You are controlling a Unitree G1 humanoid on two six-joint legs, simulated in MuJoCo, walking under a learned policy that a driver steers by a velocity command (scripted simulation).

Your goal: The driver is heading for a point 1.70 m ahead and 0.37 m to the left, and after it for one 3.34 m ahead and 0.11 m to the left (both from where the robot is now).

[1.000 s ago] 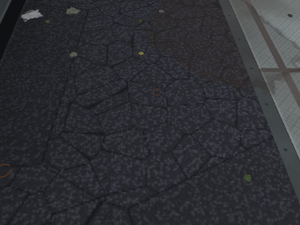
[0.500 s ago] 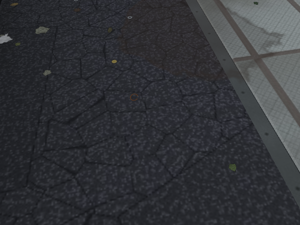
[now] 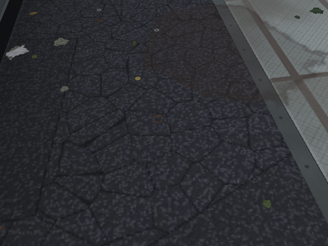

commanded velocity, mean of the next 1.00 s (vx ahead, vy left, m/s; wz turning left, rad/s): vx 0.47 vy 0.00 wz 0.32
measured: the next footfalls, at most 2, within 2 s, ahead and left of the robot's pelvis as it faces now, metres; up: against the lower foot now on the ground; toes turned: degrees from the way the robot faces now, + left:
left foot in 0.34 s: +0.34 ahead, +0.16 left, +0.00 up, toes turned +9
right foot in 0.88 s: +0.66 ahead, +0.05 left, +0.00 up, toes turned +22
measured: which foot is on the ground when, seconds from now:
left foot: up 0.00-0.32, down 0.34-0.90, up 0.92-1.00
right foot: down 0.00-0.36, up 0.38-0.86, down 0.88-1.00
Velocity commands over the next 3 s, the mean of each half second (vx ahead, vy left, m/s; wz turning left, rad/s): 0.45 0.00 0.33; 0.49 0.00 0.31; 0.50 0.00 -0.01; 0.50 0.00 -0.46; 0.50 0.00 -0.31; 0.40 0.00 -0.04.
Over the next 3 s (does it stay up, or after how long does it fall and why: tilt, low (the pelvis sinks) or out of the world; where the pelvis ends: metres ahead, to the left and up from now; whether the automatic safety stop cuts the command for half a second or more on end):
stays up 1.59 0.30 -0.01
